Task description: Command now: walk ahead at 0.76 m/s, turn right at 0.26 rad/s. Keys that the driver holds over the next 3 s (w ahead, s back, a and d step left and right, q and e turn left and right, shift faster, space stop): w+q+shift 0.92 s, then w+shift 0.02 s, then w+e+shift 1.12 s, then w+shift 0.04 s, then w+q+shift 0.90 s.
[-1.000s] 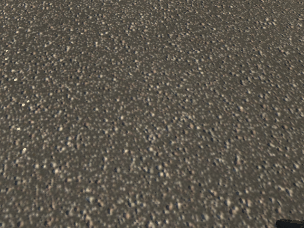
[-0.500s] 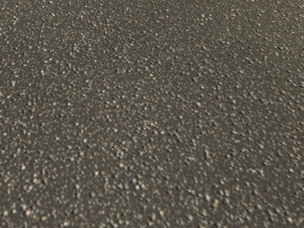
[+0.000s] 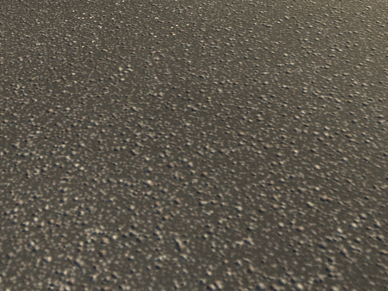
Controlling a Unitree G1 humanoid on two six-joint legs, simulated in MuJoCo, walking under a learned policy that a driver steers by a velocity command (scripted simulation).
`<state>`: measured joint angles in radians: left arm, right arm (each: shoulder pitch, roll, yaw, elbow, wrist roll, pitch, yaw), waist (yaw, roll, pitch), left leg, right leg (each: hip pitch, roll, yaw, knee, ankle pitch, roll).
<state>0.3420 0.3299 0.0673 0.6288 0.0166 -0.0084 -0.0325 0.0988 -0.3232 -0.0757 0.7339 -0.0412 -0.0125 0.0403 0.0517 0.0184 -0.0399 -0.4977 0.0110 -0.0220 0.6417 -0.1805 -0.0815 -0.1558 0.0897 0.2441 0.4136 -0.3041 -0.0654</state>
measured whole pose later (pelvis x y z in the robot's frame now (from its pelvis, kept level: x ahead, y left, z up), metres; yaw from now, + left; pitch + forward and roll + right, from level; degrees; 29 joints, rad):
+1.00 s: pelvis +0.74 +0.28 -0.05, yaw +44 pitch +0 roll -2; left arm 0.45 0.27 0.02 0.87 0.03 -0.06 0.01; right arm 0.03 -0.32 -0.03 0.67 -0.04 -0.02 0.05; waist 0.05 0.03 0.07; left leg -0.57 -0.09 0.12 0.77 -0.23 0.19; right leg 0.02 -0.08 -0.16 1.10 -0.41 0.02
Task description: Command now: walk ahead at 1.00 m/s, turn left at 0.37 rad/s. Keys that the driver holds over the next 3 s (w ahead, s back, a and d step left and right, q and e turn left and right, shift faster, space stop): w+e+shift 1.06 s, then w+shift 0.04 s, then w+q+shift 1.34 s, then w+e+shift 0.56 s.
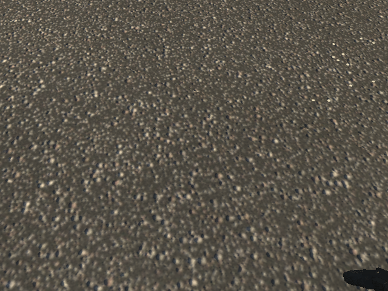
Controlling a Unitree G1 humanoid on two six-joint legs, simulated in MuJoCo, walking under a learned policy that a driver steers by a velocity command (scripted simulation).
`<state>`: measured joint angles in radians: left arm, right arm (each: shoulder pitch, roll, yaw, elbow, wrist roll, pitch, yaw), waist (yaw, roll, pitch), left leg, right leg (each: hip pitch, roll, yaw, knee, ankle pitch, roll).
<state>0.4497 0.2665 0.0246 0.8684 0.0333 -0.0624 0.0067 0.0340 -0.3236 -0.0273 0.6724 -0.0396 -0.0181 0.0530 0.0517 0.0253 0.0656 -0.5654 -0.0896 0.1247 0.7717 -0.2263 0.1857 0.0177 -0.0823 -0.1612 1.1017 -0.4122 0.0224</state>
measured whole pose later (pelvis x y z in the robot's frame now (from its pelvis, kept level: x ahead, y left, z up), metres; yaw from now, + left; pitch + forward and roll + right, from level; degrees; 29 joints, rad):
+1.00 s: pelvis +0.93 -0.18 +0.04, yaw -43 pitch +2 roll +2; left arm 0.21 0.40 0.08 0.73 0.03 -0.01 -0.04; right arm 0.31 -0.34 -0.04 0.75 -0.03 -0.08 -0.01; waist -0.02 -0.05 0.01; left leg -0.23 0.03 0.11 0.48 -0.26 -0.02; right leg -0.54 0.00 0.02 1.30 -0.28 -0.10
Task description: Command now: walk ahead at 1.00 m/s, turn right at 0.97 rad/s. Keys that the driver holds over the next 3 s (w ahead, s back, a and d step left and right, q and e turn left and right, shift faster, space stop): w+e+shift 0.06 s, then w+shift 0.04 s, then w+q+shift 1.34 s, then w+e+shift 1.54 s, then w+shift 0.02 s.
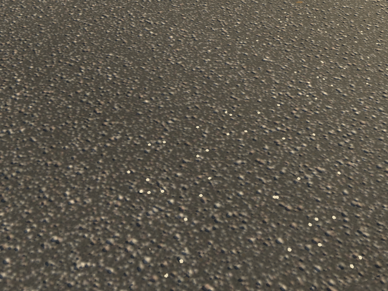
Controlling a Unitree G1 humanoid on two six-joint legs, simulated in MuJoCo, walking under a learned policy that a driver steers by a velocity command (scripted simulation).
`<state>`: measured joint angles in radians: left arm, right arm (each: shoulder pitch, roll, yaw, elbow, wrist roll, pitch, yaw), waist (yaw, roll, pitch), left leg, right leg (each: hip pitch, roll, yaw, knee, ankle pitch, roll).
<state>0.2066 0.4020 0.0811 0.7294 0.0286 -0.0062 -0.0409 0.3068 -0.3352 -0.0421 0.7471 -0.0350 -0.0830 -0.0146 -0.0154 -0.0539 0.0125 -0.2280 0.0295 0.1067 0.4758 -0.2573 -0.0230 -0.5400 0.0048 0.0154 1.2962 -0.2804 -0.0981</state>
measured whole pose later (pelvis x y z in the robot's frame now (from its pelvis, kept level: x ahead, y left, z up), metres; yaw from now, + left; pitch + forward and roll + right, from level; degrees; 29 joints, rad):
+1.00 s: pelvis +0.94 -0.01 -0.12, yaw +23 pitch +1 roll -1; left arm 0.05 0.26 0.01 0.68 0.05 -0.09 0.02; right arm 0.39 -0.33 -0.10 0.88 0.00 -0.05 0.02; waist -0.05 0.04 -0.01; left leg -0.28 -0.14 -0.17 1.15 -0.43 0.11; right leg -0.43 -0.02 0.06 0.65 -0.24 0.04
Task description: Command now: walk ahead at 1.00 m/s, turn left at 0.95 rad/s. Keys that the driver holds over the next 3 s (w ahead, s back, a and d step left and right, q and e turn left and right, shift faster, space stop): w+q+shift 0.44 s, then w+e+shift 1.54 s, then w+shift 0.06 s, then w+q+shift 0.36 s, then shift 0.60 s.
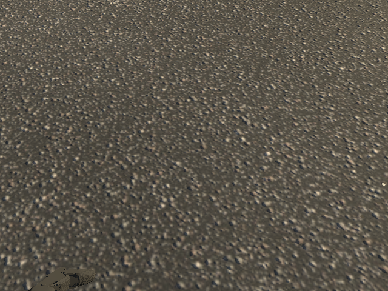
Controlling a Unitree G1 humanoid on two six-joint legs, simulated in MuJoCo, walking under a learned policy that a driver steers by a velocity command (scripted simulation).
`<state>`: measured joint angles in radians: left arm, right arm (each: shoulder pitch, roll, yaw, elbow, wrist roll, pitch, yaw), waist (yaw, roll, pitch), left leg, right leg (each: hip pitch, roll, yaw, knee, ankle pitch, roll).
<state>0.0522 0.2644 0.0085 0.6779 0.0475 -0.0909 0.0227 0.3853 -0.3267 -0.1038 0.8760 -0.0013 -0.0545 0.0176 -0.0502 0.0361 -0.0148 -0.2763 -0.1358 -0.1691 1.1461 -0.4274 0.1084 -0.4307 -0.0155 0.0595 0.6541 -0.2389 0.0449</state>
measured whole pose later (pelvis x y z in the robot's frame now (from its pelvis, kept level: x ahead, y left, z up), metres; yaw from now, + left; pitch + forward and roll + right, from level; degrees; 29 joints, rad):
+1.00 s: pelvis +0.89 +0.22 +0.02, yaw +15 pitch +0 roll -1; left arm 0.46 0.32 0.07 0.86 0.01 -0.03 -0.02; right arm 0.11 -0.25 0.03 0.64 -0.07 -0.08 0.01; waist 0.05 0.01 0.02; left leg -0.59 0.07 -0.09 1.21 -0.32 -0.01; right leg -0.21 0.20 0.04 0.44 -0.22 -0.16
